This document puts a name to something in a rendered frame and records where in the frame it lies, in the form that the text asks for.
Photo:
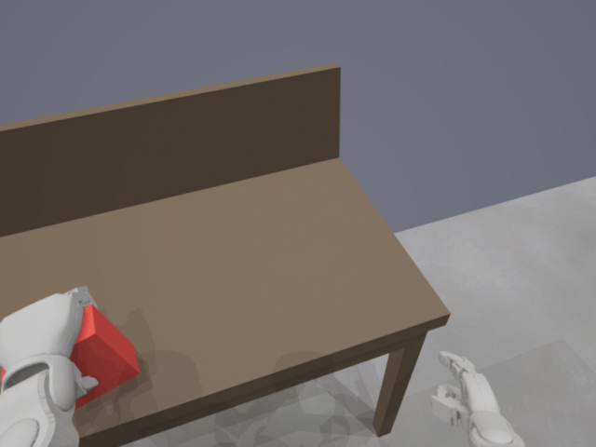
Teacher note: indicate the robot right hand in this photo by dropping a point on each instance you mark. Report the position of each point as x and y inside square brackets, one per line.
[455, 406]

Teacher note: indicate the left robot forearm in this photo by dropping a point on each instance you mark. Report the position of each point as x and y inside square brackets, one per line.
[37, 403]

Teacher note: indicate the right robot forearm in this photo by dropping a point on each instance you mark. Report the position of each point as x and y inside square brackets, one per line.
[489, 429]

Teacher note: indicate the sponge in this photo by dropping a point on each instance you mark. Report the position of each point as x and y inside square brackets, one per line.
[101, 351]

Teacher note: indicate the robot left hand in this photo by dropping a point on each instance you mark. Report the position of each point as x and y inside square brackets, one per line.
[49, 326]

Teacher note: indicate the table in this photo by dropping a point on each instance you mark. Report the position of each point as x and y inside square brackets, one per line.
[219, 231]

